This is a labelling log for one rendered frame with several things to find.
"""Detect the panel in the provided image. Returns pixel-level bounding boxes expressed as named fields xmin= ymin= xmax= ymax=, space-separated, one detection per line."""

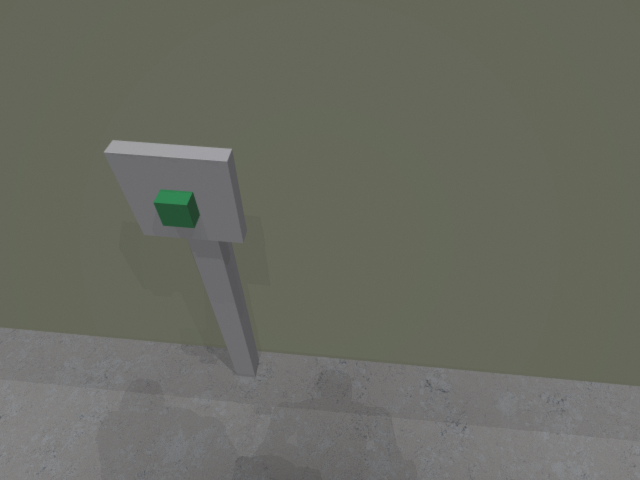
xmin=104 ymin=140 xmax=259 ymax=377

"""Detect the button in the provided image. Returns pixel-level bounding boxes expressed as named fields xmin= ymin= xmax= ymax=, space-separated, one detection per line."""
xmin=153 ymin=189 xmax=200 ymax=228

